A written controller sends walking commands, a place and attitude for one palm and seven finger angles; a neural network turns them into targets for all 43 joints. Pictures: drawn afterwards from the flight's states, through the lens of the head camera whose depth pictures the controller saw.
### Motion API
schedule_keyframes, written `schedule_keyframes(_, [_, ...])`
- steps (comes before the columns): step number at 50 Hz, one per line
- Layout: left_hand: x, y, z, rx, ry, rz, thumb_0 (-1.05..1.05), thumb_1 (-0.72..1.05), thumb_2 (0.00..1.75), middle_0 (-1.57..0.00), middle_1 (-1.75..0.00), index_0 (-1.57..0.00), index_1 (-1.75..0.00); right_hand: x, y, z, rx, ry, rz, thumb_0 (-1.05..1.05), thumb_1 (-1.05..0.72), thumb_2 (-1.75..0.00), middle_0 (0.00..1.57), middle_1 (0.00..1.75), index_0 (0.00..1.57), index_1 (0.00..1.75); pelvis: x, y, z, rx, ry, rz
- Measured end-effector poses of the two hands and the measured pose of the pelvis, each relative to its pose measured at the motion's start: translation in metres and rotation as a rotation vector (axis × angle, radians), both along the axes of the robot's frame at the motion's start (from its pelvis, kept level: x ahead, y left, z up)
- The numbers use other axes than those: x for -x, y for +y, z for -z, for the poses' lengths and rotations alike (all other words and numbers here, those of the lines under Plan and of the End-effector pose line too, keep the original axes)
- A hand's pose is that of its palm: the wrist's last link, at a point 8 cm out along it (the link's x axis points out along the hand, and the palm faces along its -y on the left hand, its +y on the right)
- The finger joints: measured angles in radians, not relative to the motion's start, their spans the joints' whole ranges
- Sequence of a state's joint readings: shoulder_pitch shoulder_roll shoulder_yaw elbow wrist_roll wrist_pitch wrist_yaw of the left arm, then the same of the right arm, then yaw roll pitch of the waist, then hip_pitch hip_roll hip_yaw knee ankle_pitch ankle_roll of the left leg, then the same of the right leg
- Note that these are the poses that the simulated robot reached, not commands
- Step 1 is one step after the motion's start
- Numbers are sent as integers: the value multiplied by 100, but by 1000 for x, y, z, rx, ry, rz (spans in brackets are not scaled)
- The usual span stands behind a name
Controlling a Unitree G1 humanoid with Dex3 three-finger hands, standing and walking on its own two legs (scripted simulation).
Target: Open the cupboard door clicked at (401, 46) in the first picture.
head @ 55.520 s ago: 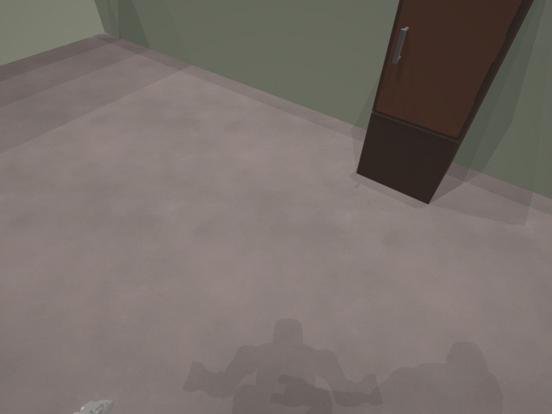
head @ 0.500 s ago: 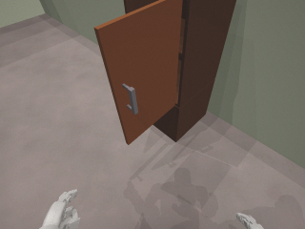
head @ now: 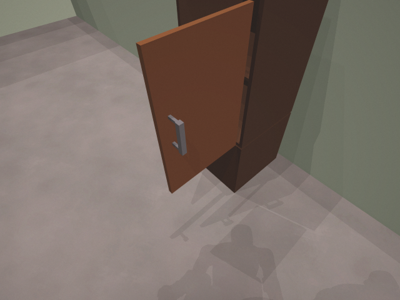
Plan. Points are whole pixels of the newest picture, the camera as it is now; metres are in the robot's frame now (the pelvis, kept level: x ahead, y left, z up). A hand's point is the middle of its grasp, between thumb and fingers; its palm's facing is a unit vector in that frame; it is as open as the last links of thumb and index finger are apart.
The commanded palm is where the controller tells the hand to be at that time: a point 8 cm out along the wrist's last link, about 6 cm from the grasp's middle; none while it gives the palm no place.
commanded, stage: let the arm hang, fingers relaxed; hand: left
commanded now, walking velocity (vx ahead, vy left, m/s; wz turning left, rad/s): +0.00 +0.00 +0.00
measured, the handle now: (177, 135) +0.56 +0.11 -0.03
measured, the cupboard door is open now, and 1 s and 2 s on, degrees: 91 91 91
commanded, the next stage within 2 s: look to check the result in 0.40 s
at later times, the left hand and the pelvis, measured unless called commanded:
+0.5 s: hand out of the picture +0.06 +0.18 -0.17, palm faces +0.03 -0.98 -0.21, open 7.4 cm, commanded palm none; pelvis +0.02 -0.01 +0.00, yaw +0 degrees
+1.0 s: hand out of the picture +0.06 +0.18 -0.17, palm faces +0.04 -0.97 -0.24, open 7.4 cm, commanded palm none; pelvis +0.04 -0.01 +0.01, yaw +0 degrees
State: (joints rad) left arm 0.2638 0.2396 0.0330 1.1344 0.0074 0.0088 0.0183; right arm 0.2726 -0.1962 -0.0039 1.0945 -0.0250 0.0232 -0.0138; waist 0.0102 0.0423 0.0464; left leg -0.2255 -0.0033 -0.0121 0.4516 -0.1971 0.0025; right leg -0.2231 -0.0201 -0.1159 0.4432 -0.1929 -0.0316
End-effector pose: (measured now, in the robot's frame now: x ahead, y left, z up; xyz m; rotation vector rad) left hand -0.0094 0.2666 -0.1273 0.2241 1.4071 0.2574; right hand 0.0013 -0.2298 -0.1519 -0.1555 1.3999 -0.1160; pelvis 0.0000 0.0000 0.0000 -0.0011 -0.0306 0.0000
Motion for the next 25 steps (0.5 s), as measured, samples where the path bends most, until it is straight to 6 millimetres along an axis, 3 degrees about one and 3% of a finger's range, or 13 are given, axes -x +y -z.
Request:
schedule_keyframes(14, [-67,-33,7,78,-125,54,0,90,89,-20,-30,-20,-30,-20,-5,-7,23,-25,6,1,-91,-89,20,30,20,30,-14,-3,-3,-5,-5,7])
schedule_keyframes(19, [-72,-43,10,101,-122,54,0,90,89,-20,-30,-20,-30,-22,-5,-9,23,-15,10,1,-91,-89,20,30,20,30,-18,-5,-4,-5,-4,6])
schedule_keyframes(25, [-64,-41,9,92,-82,40,0,91,89,-20,-30,-20,-30,-23,-3,-7,14,6,12,1,-91,-89,20,30,20,30,-23,-7,-5,-4,0,6])
